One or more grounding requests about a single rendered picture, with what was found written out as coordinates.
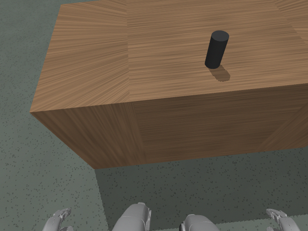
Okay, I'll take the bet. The right robot hand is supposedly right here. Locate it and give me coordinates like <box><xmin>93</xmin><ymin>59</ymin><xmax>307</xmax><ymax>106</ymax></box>
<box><xmin>266</xmin><ymin>209</ymin><xmax>301</xmax><ymax>231</ymax></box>

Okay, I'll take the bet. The left robot hand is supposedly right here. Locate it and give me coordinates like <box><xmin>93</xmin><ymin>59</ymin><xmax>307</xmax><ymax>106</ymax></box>
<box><xmin>42</xmin><ymin>208</ymin><xmax>74</xmax><ymax>231</ymax></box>

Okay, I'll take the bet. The can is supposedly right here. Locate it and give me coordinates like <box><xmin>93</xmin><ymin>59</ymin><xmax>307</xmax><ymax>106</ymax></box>
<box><xmin>205</xmin><ymin>30</ymin><xmax>229</xmax><ymax>69</ymax></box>

